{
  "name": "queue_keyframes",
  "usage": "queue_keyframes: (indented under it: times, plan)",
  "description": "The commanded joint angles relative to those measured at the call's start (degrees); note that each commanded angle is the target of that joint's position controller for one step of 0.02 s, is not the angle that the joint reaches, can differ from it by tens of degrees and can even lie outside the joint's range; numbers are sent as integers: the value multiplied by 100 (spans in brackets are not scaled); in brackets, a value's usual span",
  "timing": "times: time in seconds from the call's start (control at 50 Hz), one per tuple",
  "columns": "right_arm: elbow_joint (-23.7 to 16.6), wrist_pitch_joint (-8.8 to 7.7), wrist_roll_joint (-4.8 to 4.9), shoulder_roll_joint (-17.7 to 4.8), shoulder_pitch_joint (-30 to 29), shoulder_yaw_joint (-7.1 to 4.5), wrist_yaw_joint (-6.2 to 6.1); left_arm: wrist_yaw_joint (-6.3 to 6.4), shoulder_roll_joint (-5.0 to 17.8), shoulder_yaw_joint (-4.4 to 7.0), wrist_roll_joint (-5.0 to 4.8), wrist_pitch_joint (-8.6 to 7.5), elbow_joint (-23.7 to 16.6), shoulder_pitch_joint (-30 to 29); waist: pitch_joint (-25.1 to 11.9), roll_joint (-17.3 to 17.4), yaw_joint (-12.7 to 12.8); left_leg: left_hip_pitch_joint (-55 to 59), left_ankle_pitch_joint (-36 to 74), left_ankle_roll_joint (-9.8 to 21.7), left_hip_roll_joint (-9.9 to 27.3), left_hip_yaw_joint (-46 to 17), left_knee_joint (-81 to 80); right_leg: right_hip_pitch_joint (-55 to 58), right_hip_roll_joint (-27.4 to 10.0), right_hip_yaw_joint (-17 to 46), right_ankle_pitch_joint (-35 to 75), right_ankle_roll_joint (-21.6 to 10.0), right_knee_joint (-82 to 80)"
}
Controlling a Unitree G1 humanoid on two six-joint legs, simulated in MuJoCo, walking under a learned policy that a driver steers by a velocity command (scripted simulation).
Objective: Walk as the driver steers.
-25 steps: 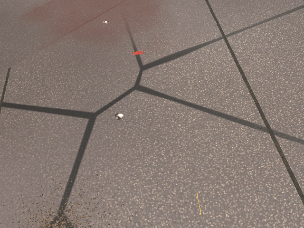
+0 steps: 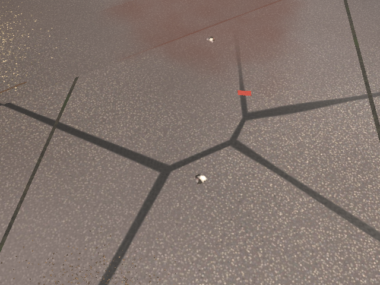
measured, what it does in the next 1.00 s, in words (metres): walks ahead: right foot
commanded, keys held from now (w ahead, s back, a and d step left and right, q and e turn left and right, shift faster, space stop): q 0.26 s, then e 0.74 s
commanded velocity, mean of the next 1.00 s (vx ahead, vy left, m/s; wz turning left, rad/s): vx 0.03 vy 0.00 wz -0.04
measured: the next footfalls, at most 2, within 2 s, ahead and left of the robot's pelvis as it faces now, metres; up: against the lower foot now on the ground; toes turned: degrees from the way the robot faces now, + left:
right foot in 0.42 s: +0.15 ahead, -0.15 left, +0.00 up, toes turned +12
right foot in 1.02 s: +0.11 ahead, -0.19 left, +0.00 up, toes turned -9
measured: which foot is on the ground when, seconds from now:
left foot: down 0.00-1.00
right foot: up 0.00-0.40, down 0.42-0.74, up 0.76-1.00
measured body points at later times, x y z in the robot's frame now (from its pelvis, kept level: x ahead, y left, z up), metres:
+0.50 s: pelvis +0.07 -0.03 +0.01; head +0.09 -0.04 +0.46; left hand +0.12 +0.25 -0.11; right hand +0.27 -0.25 -0.10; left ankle +0.11 +0.08 -0.72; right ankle +0.11 -0.16 -0.72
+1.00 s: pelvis +0.08 -0.07 +0.01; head +0.12 -0.09 +0.46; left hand +0.27 +0.19 -0.07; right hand +0.19 -0.37 -0.10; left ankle +0.11 +0.08 -0.72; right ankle +0.07 -0.18 -0.71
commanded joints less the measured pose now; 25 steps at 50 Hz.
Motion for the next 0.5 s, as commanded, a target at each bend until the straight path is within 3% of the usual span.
queue_keyframes:
  times: [0.02,0.04,0.06,0.08,0.1,0.12,0.16,0.26,0.36,0.4,0.42,0.44,0.46,0.48,0.5]
  plan:
    - [-384,-2,-53,-1253,1072,-310,-72,-157,608,49,-131,-175,-567,297,-2429,663,-379,3969,3327,1871,2054,-3406,-954,-2652,333,1401,-642,62,3290]
    - [-473,15,56,-1022,640,-256,-108,-120,630,59,-160,-142,-642,-28,-1793,224,-285,3315,2387,1502,1759,-2835,-1111,-2814,123,1337,-79,36,2922]
    - [-540,53,119,-870,379,-206,-143,-38,654,89,-74,-68,-604,-158,-1358,-106,-172,2570,1748,1238,1536,-2516,-1282,-2680,-70,1315,264,61,2466]
    - [-576,95,107,-805,246,-185,-178,21,743,136,-12,15,-662,-198,-1147,7,-41,1959,1313,1122,1370,-2377,-1417,-2358,-145,1334,444,58,2047]
    - [-618,132,34,-823,213,-187,-199,35,729,152,6,81,-696,-183,-1065,207,42,1587,1115,1049,1215,-2298,-1525,-2066,-92,1283,578,54,1776]
    - [-654,146,-15,-879,217,-207,-221,52,627,137,8,113,-708,-124,-1053,362,82,1435,1158,1011,1105,-2207,-1560,-1929,-19,1228,665,69,1448]
    - [-707,161,-7,-1024,324,-261,-282,95,518,110,6,134,-714,-112,-1131,474,50,1417,1182,971,1021,-2166,-1546,-1859,79,1221,797,142,876]
    - [-876,291,59,-1085,271,-284,-402,109,541,112,-15,181,-846,-423,-1078,653,-88,1260,-670,728,844,-2496,-1664,-1771,170,1373,1312,257,37]
    - [-828,347,-106,-656,324,-64,-392,-14,460,41,-39,94,-783,-210,-1126,809,-165,1223,-612,659,958,-2283,-1445,-950,-64,1120,1326,187,-752]
    - [-688,336,-116,-368,364,90,-339,-128,255,-20,-10,42,-643,89,-1062,688,23,999,-911,422,811,-1989,-1234,-39,-2,929,1963,-4,-1993]
    - [-536,302,-118,-320,686,117,-311,-176,342,-25,65,36,-659,26,-885,511,-55,904,-1185,147,606,-1791,-1114,202,-92,1060,2313,-143,-2457]
    - [-503,260,-175,-374,870,108,-306,-181,749,19,156,31,-778,-98,-699,-124,-299,748,-1520,-140,219,-1397,-489,156,-766,1909,2873,-425,-2722]
    - [-560,199,-154,-413,1015,67,-283,-171,949,43,159,37,-822,-456,-473,-1028,-705,1055,-1367,-371,-162,-799,-442,-518,-1087,2339,2797,-892,-2896]
    - [-615,174,-190,-638,576,28,-314,-178,785,30,124,30,-907,-595,-306,-1042,-486,1471,-935,-472,-56,-749,-444,-1048,-1019,2518,2012,-958,-3123]
    - [-662,174,-149,-735,254,-21,-340,-182,764,31,82,11,-881,-485,-269,-964,-331,1658,-699,-468,-47,-718,-416,-1111,-833,2430,1644,-808,-3123]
